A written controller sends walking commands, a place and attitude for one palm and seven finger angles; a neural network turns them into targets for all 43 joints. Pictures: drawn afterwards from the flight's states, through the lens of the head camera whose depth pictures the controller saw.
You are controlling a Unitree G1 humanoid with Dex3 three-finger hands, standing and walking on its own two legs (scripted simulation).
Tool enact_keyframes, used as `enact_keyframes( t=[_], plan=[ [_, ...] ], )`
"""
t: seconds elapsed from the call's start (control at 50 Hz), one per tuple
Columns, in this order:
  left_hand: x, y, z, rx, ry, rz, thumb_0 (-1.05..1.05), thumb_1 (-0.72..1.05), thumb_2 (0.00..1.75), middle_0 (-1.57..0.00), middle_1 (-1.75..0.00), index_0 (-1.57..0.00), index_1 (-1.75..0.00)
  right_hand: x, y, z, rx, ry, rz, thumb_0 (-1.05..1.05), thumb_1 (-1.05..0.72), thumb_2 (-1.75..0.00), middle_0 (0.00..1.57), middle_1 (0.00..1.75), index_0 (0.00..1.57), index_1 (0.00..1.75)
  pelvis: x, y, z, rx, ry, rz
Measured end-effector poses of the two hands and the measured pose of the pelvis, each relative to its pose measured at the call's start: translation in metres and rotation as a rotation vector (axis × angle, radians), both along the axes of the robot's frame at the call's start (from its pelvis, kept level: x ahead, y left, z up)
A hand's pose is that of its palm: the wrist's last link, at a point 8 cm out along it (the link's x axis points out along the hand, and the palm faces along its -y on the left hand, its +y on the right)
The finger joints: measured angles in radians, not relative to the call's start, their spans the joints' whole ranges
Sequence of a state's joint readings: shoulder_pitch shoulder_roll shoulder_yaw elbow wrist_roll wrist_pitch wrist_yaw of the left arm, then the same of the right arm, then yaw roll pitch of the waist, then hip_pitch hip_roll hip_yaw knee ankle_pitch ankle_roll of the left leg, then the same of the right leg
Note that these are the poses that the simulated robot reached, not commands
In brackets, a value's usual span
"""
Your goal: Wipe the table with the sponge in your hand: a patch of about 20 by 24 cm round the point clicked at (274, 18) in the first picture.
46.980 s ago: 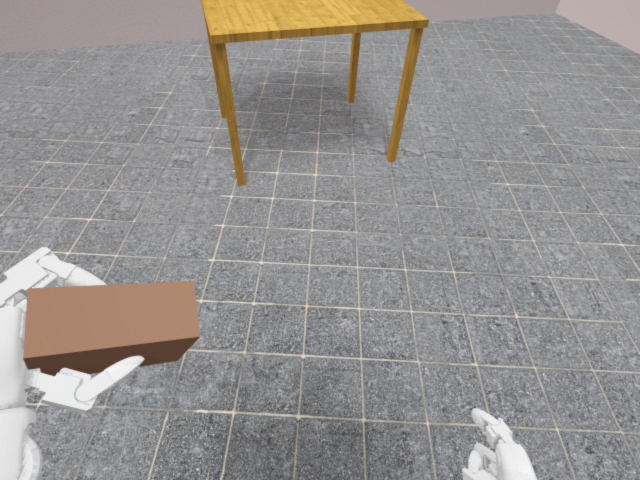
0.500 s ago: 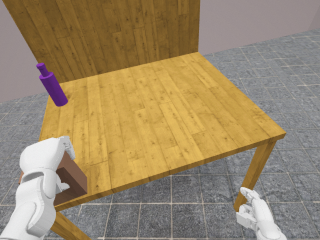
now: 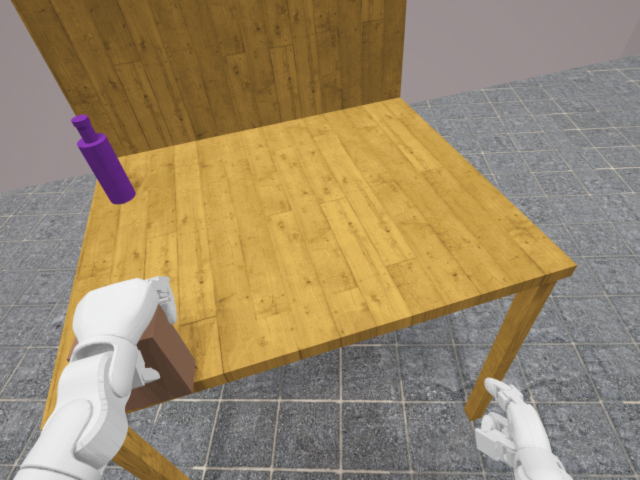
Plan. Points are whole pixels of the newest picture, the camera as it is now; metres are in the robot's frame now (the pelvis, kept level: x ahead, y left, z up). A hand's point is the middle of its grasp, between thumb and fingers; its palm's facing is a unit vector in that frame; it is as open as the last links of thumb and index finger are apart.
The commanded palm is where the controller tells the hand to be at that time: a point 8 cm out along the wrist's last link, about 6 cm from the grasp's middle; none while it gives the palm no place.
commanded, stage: move the sponge above the wiping area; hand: left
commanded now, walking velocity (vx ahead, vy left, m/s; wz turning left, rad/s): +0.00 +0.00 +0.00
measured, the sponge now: (146, 369) +0.23 +0.29 +0.00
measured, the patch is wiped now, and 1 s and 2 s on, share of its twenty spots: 0.00 0.00 0.00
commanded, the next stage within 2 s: none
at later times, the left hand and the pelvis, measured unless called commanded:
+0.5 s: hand (174, 311) +0.29 +0.25 +0.06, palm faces -0.04 -0.09 -1.00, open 9.6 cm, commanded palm +0.27 +0.27 +0.13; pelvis +0.01 +0.00 +0.00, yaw -1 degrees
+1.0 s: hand (153, 306) +0.29 +0.27 +0.07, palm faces +0.03 -0.06 -1.00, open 9.6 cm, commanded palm +0.26 +0.27 +0.13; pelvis +0.02 -0.01 +0.00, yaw +0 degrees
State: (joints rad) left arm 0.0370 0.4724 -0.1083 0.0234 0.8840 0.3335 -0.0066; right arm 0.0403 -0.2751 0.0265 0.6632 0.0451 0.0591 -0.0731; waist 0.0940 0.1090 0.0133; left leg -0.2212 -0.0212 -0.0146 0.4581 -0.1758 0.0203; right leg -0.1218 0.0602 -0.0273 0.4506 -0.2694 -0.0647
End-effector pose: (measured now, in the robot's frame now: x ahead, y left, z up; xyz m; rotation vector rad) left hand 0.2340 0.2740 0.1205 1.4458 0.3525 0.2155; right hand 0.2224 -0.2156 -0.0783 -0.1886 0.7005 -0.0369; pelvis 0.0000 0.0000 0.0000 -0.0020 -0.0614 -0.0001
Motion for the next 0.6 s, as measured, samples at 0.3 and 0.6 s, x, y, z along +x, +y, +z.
enact_keyframes(
  t=[0.3, 0.6],
  plan=[
    [0.030, 0.009, 0.007, 0.052, -0.054, 0.106, 0.00, -0.49, 1.07, -0.78, -1.40, -0.79, -1.40, -0.013, -0.001, -0.009, 0.035, 0.063, -0.029, 0.01, -0.90, -0.90, 0.20, 0.30, 0.20, 0.30, 0.002, -0.001, 0.000, 0.004, 0.019, -0.005],
    [0.047, -0.012, 0.002, 0.059, -0.109, -0.020, 0.00, -0.49, 1.07, -0.79, -1.40, -0.79, -1.40, -0.016, -0.015, -0.013, 0.012, 0.085, -0.058, 0.01, -0.90, -0.90, 0.20, 0.30, 0.20, 0.30, 0.012, -0.003, -0.002, 0.007, 0.041, -0.017]
  ],
)
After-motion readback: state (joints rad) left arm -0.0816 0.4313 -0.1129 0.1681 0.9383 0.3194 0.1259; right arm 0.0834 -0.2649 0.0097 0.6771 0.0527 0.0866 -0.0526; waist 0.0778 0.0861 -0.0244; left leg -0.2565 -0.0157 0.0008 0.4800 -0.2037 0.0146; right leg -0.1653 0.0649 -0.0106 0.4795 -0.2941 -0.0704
